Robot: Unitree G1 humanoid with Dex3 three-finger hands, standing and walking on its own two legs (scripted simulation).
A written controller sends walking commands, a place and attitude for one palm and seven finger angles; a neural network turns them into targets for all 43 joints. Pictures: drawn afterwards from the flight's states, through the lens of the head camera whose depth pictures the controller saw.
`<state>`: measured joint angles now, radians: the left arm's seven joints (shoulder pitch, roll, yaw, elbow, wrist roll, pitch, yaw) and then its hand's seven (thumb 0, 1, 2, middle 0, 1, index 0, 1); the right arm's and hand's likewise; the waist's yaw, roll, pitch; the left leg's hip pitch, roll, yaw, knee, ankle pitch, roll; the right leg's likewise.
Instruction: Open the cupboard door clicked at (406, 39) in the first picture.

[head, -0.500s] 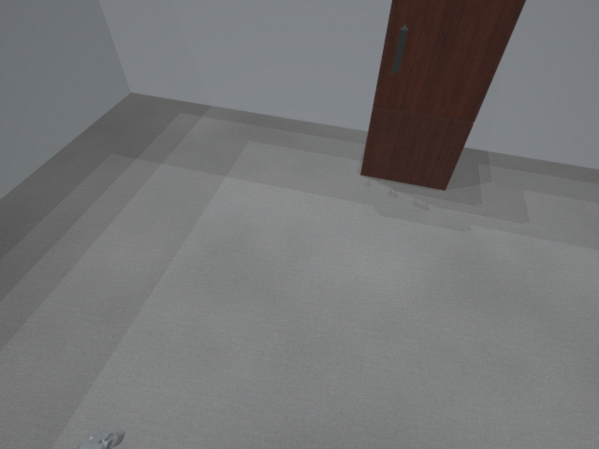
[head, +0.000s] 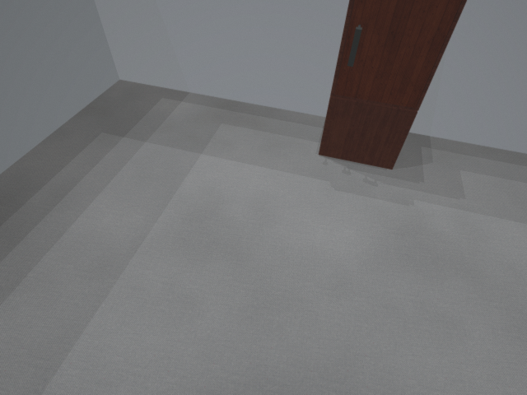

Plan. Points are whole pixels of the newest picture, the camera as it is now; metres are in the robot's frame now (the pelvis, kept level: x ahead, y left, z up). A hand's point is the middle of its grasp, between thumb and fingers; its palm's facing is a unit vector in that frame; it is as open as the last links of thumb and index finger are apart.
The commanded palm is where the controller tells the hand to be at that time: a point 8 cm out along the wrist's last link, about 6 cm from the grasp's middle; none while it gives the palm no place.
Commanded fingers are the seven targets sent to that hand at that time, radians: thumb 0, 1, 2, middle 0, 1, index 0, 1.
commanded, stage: stand and wait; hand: left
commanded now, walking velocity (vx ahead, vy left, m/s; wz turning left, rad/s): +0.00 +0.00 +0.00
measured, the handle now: (354, 45) +1.52 -0.32 -0.09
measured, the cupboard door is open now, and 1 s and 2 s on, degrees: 0 0 0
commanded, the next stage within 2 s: look at it before walking up in 0.32 s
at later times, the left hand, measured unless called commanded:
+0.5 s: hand out of the picture +0.07 +0.24 -0.15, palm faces -0.02 -0.94 -0.33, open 7.4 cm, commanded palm none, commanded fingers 0.00 0.90 0.90 -0.20 -0.30 -0.20 -0.30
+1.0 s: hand out of the picture +0.07 +0.24 -0.15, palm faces -0.02 -0.94 -0.34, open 7.4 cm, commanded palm none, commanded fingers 0.00 0.90 0.90 -0.20 -0.30 -0.20 -0.30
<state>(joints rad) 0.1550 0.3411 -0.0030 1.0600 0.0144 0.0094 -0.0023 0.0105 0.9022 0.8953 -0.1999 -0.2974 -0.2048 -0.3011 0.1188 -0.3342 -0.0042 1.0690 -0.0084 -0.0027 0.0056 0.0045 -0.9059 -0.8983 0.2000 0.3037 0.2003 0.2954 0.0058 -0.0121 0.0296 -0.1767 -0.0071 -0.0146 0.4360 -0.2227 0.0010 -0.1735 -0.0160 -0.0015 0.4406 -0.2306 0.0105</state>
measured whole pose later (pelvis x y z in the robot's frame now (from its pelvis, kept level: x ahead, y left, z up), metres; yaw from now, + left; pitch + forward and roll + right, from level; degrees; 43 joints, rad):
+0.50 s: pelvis -0.01 +0.00 +0.00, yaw +0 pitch -2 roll +0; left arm 0.14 0.34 0.00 1.09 0.02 0.00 0.00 0.01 0.90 0.90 -0.20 -0.30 -0.20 -0.30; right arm 0.12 -0.33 0.00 1.11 0.00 -0.01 0.01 0.00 -0.91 -0.90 0.20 0.30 0.20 0.30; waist 0.00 -0.01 0.03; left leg -0.17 -0.01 -0.02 0.40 -0.19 0.00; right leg -0.17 -0.02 -0.01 0.41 -0.20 0.01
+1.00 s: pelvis +0.00 -0.01 +0.00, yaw +0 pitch -2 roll +0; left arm 0.14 0.34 0.00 1.09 0.01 0.00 0.00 0.01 0.90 0.90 -0.20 -0.30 -0.20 -0.30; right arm 0.11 -0.34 0.00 1.12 0.00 -0.01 0.01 0.00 -0.91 -0.90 0.20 0.30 0.20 0.30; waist 0.00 -0.01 0.03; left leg -0.15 0.00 -0.02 0.37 -0.19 -0.01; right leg -0.15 -0.01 -0.01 0.39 -0.21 0.00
